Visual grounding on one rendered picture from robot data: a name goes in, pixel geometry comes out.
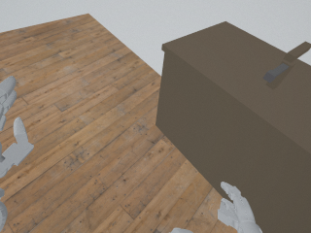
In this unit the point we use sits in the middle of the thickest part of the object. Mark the tap lever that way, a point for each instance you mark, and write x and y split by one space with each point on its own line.
272 74

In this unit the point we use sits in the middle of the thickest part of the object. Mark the robot right forearm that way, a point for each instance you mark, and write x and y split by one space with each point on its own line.
248 227

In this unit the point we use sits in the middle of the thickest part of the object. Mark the counter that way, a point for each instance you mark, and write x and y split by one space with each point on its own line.
235 127

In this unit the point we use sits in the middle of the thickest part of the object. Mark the left robot hand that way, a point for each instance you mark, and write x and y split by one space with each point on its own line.
16 152

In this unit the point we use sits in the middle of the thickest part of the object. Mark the right robot hand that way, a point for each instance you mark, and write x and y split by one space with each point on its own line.
233 214

